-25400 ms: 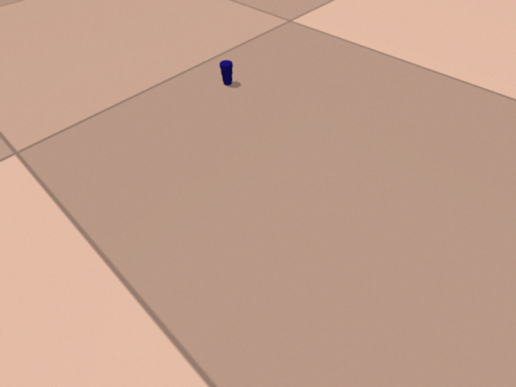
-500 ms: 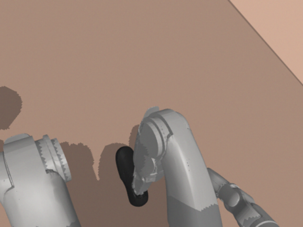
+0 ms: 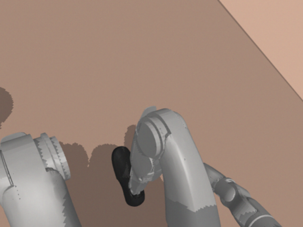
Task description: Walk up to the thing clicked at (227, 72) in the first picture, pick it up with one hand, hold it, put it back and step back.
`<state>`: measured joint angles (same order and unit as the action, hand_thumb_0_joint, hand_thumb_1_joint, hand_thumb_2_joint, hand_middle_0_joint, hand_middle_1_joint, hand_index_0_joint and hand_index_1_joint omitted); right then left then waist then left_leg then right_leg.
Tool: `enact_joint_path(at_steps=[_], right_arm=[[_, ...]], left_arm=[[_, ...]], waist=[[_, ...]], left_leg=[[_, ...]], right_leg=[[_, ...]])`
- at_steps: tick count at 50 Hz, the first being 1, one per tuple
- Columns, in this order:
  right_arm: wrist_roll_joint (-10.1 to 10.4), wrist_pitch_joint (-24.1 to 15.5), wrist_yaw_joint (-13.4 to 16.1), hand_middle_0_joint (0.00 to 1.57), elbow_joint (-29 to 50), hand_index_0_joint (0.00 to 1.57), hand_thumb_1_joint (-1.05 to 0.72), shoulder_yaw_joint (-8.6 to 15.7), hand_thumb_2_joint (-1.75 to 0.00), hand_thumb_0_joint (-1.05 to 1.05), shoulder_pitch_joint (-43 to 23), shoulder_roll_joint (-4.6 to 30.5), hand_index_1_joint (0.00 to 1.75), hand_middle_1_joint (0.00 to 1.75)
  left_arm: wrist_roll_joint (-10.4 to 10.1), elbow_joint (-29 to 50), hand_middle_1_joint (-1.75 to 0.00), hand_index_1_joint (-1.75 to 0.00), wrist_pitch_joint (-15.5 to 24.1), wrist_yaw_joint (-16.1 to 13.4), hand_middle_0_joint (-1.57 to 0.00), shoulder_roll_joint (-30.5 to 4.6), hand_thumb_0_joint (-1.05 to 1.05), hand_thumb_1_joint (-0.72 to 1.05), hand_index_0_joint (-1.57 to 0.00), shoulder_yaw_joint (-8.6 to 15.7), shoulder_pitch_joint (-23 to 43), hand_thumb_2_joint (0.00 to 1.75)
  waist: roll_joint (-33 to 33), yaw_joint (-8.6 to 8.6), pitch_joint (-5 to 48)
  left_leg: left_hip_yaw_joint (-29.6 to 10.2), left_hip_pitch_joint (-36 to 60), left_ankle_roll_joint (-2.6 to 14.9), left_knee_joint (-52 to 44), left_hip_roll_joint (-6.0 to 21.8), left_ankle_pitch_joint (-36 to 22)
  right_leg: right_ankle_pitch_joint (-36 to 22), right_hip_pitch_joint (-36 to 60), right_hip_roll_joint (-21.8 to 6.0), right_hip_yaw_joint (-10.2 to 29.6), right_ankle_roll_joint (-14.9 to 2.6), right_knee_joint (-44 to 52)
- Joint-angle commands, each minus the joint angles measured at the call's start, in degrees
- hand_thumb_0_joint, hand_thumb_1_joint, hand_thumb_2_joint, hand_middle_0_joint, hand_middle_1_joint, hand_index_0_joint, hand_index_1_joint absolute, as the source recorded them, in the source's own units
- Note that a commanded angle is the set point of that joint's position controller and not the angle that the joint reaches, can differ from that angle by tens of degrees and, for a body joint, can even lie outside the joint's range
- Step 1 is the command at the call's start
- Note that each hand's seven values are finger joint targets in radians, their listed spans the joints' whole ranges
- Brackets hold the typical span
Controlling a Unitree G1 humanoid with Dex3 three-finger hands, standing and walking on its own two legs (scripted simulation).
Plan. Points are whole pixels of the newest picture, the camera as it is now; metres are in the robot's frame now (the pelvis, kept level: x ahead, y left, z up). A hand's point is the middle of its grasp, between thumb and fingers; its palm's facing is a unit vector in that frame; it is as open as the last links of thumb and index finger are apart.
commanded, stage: open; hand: left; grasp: from the side
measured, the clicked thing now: out of the picture +0.43 +0.30 -0.21
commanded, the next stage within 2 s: withdraw in 0.34 s
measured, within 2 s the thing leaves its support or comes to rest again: rests again in 0.32 s
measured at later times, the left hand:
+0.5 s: hand out of the picture +0.43 +0.31 -0.16, palm faces +0.45 -0.89 +0.01, open 16.1 cm
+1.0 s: hand out of the picture +0.40 +0.39 -0.07, palm faces +0.43 -0.90 -0.08, open 17.7 cm
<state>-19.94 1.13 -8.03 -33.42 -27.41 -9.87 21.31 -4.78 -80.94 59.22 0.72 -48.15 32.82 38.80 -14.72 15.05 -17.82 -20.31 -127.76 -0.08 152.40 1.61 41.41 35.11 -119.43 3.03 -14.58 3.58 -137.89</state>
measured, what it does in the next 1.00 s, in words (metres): stands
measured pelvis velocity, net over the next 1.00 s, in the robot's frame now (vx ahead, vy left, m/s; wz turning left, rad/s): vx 0.00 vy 0.00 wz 0.05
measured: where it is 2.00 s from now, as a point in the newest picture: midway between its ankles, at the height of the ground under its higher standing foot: (95, 207)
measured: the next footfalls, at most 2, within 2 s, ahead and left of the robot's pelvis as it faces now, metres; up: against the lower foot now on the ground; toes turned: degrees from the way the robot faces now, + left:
none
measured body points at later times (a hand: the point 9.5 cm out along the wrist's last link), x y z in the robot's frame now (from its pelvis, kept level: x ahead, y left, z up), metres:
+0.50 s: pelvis +0.00 +0.00 +0.00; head +0.23 +0.18 +0.34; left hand +0.40 +0.36 -0.16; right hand +0.16 -0.25 -0.04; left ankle +0.08 +0.12 -0.25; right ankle +0.14 -0.12 -0.25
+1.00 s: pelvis +0.00 +0.00 +0.03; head +0.20 +0.16 +0.40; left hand +0.37 +0.44 -0.06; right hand +0.19 -0.24 -0.04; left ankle +0.08 +0.12 -0.25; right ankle +0.14 -0.12 -0.25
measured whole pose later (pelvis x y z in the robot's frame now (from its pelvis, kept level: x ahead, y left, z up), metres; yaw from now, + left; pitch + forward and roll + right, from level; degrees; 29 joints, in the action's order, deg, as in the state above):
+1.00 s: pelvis +0.00 +0.00 +0.03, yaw +3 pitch +21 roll -14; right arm -9.4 3.8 -5.2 -34.4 -16.6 -1.6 18.9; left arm -5.7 -65.8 39.6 10.8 -45.4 32.2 36.5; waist -7.5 9.8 -5.4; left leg -14.4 -128.3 1.0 144.9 2.3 40.2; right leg 36.0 -120.9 1.5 -10.8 2.5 -133.9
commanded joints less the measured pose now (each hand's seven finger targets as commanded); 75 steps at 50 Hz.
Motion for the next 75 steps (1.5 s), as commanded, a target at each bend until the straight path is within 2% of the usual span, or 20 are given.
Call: enact_joint_path(at_steps=[1,12,25,32,34,37,42,44,45,46,47,49,51,52,54,56,59,64,71,75], right_arm=[[-0.32,0.62,1.29,0.20,0.52,0.20,-0.92,6.30,-0.90,0.00,3.41,20.28,0.30,0.30],[0.05,1.22,1.49,0.20,1.32,0.20,-0.92,6.01,-0.90,0.00,2.87,21.03,0.30,0.30],[0.20,0.94,1.62,0.20,2.27,0.20,-0.90,5.27,-0.90,0.00,2.65,20.50,0.30,0.30],[0.78,1.65,2.36,0.20,2.13,0.20,-0.90,6.88,-0.90,0.00,4.51,21.05,0.30,0.30],[1.45,2.31,2.77,0.20,1.93,0.20,-0.91,8.47,-0.90,0.00,6.02,20.79,0.30,0.30],[3.38,2.84,3.11,0.20,0.86,0.20,-0.91,10.93,-0.90,0.00,8.06,19.87,0.30,0.30],[7.61,2.37,3.59,0.20,1.81,0.20,-0.89,13.60,-0.90,0.00,10.48,17.56,0.30,0.30],[8.85,2.24,3.94,0.20,1.31,0.20,-0.88,14.41,-0.89,0.00,12.44,17.17,0.30,0.30],[9.34,2.20,4.06,0.20,1.49,0.20,-0.87,14.70,-0.89,0.00,12.14,16.71,0.30,0.30],[9.41,2.18,4.05,0.20,0.64,0.20,-0.82,14.91,-0.89,0.00,12.98,15.96,0.30,0.30],[11.43,3.06,4.58,0.20,-1.21,0.20,-0.90,18.79,-0.92,0.00,14.38,15.34,0.30,0.30],[12.15,3.69,4.33,0.20,0.00,0.20,-0.94,19.00,-0.92,0.00,15.35,13.76,0.30,0.30],[12.85,4.54,4.62,0.20,0.93,0.20,-0.96,20.55,-0.92,0.00,16.13,14.01,0.30,0.30],[13.33,4.72,4.63,0.20,1.63,0.20,-0.97,21.13,-0.93,0.00,16.75,13.78,0.30,0.30],[14.19,5.43,4.62,0.20,1.12,0.20,-0.99,22.62,-0.93,0.00,18.02,12.72,0.30,0.30],[15.19,6.02,4.80,0.20,0.55,0.20,-0.90,23.97,-0.90,0.00,18.60,11.77,0.30,0.30],[16.71,6.86,5.14,0.20,1.07,0.20,-0.90,26.08,-0.90,0.00,20.35,10.54,0.30,0.30],[19.51,7.36,5.76,0.20,3.14,0.20,-0.90,30.00,-0.90,0.00,21.42,8.80,0.30,0.30],[22.63,6.38,8.52,0.20,9.50,0.20,-0.89,32.14,-0.90,0.00,20.68,6.51,0.30,0.30],[23.27,4.92,11.39,0.20,9.26,0.20,-0.90,31.45,-0.90,0.00,20.12,4.02,0.30,0.30]], left_arm=[[-0.66,11.40,-0.90,-0.88,6.77,0.14,-0.95,-11.82,0.00,-0.21,-0.97,0.40,14.11,0.65],[-0.25,5.68,-0.35,-0.35,5.41,0.82,-0.46,-10.83,0.00,-0.57,-0.47,-1.61,12.55,0.22],[-1.91,8.81,-0.04,-0.04,6.71,1.58,-0.07,-12.75,0.00,-0.59,-0.08,0.02,14.55,0.06],[-1.63,19.90,-0.03,-0.03,5.25,3.70,-0.06,-22.02,0.00,-0.61,-0.06,6.56,13.39,0.05],[-1.47,23.50,-0.03,-0.03,2.59,5.43,-0.06,-20.41,0.00,-0.61,-0.06,5.73,10.69,0.05],[-1.92,23.64,-0.04,-0.04,-2.72,8.58,-0.07,-11.74,0.00,-0.61,-0.07,0.14,6.87,0.05],[-7.07,21.27,-0.05,-0.04,-11.24,12.20,-0.04,-1.51,0.00,-0.61,-0.05,-4.27,1.92,0.04],[-8.63,29.84,-0.05,-0.03,-11.54,11.89,-0.02,-8.09,0.00,-0.61,-0.04,0.66,11.30,0.04],[-8.61,26.70,-0.05,-0.03,-12.33,11.79,-0.01,-7.62,0.00,-0.61,-0.04,0.70,10.58,0.05],[-8.18,30.53,0.00,0.00,-12.05,11.52,-0.05,-9.40,0.00,-0.53,-0.03,1.12,15.84,0.05],[3.09,21.09,-0.07,-0.07,-16.86,10.08,-0.08,-20.01,0.00,-0.52,-0.08,1.47,7.69,0.06],[2.56,28.30,-0.07,-0.07,-19.29,8.85,-0.08,-15.50,0.00,-0.54,-0.07,0.40,18.05,0.07],[4.03,31.84,-0.07,-0.08,-22.13,7.26,-0.08,-19.71,0.00,-0.56,-0.07,3.62,14.11,0.08],[4.98,30.40,-0.07,-0.08,-24.58,6.64,-0.09,-18.26,0.00,-0.57,-0.07,3.09,9.09,0.08],[6.85,36.69,-0.09,-0.09,-27.56,5.39,-0.10,-21.55,0.00,-0.57,-0.08,4.19,11.51,0.08],[7.64,36.33,-0.07,-0.07,-30.86,4.89,-0.06,-16.50,0.00,-0.47,-0.06,1.47,11.06,0.10],[8.21,37.64,-0.06,-0.06,-35.81,3.43,-0.06,-14.31,0.00,-0.51,-0.06,2.67,2.54,0.08],[7.86,39.55,-0.07,-0.08,-44.17,2.10,-0.07,-0.89,0.00,-0.46,-0.07,-5.07,-8.34,0.11],[6.49,66.11,-0.08,-0.08,-52.69,-2.32,-0.07,-0.36,0.00,-0.41,-0.07,-6.40,-23.04,0.14],[6.87,72.11,-0.08,-0.08,-55.76,-5.83,-0.07,-2.08,0.00,-0.43,-0.06,-4.97,-23.41,0.13]], waist=[[33.56,5.61,36.56],[31.87,6.39,32.08],[30.01,6.00,33.49],[39.73,1.25,41.00],[43.51,-0.30,44.17],[44.24,-0.04,42.71],[30.30,-0.01,40.13],[29.08,-0.67,42.49],[28.38,-0.94,42.09],[28.65,-0.78,41.70],[33.61,-4.80,46.35],[36.37,-2.80,47.88],[39.96,-6.48,52.78],[41.28,-6.89,54.12],[44.12,-8.80,56.12],[42.73,-8.18,53.76],[36.93,-10.41,56.87],[23.48,-8.82,57.10],[20.71,-13.12,66.41],[22.78,-13.55,61.60]], left_leg=[[4.67,25.06,-1.74,-18.92,3.08,-11.25],[3.57,22.83,-1.66,-20.51,3.33,-6.78],[4.63,21.05,-0.78,-18.80,3.29,-7.25],[5.45,28.00,-2.17,-21.56,3.59,-10.87],[5.29,32.48,-2.89,-23.84,3.79,-12.70],[5.53,31.90,-3.10,-26.33,3.44,-11.78],[7.64,20.41,-0.53,-24.94,2.11,-8.20],[7.74,19.28,0.11,-24.31,1.90,-7.35],[7.85,18.72,0.43,-24.36,1.82,-6.32],[7.96,18.14,0.57,-24.30,1.86,-5.42],[9.98,24.93,0.36,-28.16,1.68,-6.71],[9.08,28.12,-0.36,-30.68,2.45,-5.71],[10.14,31.63,-0.75,-33.55,2.16,-5.14],[10.63,33.15,-0.87,-34.59,2.03,-6.55],[12.02,33.91,-0.80,-36.45,1.82,-5.86],[12.23,33.53,-0.64,-38.13,1.74,-4.77],[13.60,33.45,-0.14,-38.19,1.04,-9.96],[14.85,32.08,1.63,-42.72,0.15,-7.45],[16.44,43.62,1.97,-55.11,-0.02,-4.74],[16.76,49.39,1.82,-61.73,0.11,-5.16]], right_leg=[[-11.99,17.21,2.48,-4.91,-3.71,8.80],[-8.50,13.97,2.35,-5.86,-3.80,9.11],[-9.35,16.98,2.99,-5.11,-3.57,10.08],[-10.72,18.37,2.53,-4.15,-4.43,8.96],[-11.30,16.73,2.15,-3.58,-4.88,8.69],[-10.21,11.95,1.57,-3.37,-5.24,8.84],[-8.97,13.31,1.53,-1.97,-4.44,12.59],[-8.81,13.98,1.39,-1.13,-4.39,13.43],[-8.01,13.36,1.35,-0.79,-4.37,13.67],[-6.95,12.08,1.32,-0.47,-4.67,13.35],[-5.47,11.27,0.48,1.25,-5.12,14.96],[-4.20,8.00,0.46,1.26,-5.57,14.63],[-3.47,9.67,0.04,2.12,-5.69,15.51],[-4.06,10.13,-0.29,2.59,-5.71,15.70],[-3.13,9.21,-0.19,3.67,-6.17,16.14],[-2.39,6.63,-0.36,4.06,-6.42,17.04],[-4.71,9.40,-0.63,5.12,-6.41,19.70],[-3.38,15.43,-0.79,7.04,-5.64,28.47],[-1.07,33.75,-1.52,11.02,-4.85,42.12],[-1.14,39.64,-1.87,12.95,-4.84,48.29]])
